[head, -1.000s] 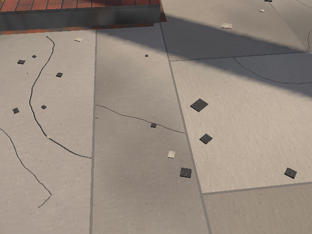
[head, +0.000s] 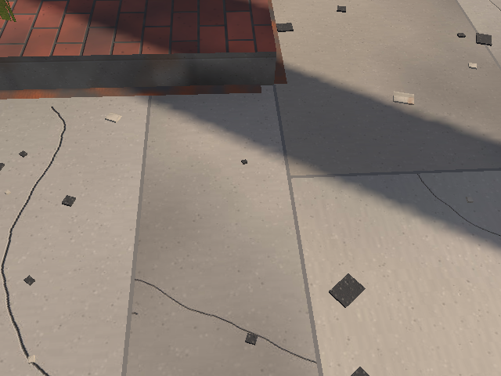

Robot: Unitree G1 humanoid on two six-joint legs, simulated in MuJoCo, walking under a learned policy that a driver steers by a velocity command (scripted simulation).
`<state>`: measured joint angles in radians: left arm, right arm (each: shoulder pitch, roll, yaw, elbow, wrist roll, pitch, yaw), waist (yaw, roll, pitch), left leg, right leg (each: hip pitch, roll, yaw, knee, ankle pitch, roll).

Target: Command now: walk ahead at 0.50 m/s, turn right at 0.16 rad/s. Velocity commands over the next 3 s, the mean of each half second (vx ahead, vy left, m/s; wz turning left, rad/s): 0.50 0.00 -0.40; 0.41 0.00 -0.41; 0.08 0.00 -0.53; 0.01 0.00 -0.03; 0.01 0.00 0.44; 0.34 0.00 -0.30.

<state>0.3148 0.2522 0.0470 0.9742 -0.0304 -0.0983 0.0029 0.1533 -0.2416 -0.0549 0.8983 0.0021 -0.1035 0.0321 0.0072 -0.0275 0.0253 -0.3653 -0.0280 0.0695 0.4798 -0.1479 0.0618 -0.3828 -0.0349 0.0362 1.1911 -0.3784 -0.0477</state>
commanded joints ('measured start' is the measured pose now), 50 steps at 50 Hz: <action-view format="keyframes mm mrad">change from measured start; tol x32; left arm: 1 26 70 29 -53 -2 8 10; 18 -353 15 17 -247 8 34 -56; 25 138 274 111 -202 17 35 -32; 50 171 182 51 -235 -4 58 14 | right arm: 1 41 -64 -12 -18 -16 -18 1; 50 100 -166 -34 -176 -13 13 -30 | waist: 1 0 106 -74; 18 -81 68 80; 25 93 -172 -424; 42 74 -57 -6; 50 -51 206 -448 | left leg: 1 219 273 -287 -304 70 151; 16 447 302 68 -322 313 90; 22 445 294 156 152 964 25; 25 -376 -31 -117 976 -448 -73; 44 -148 32 -100 2 208 -40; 48 610 388 -385 41 961 182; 50 633 509 -532 -5 665 272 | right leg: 1 -203 -111 63 -1 107 -12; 18 -395 -45 -74 -547 336 -28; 23 334 62 -63 -666 265 -166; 25 834 -331 830 -870 168 -436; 38 167 -65 116 -988 464 -179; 46 311 -62 241 -651 730 -86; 49 -208 143 136 87 -384 58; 50 -266 80 152 188 -316 78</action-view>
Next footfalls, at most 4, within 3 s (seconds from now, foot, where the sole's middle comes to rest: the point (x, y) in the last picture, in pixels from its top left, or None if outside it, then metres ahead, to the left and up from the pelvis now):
0.46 right None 0.39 -0.17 -0.77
0.94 left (283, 288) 0.72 -0.08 -0.77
1.38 right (359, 350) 0.54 -0.28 -0.77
1.78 left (293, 291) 0.71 -0.11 -0.77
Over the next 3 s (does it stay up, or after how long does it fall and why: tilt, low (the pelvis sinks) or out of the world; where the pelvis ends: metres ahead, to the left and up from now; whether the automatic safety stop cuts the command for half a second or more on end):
stays up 0.70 -0.25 -0.01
